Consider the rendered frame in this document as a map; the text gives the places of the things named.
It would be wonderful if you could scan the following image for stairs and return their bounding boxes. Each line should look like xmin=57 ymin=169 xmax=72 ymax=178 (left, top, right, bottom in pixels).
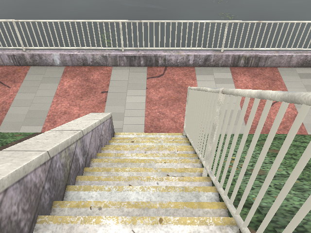
xmin=33 ymin=132 xmax=240 ymax=233

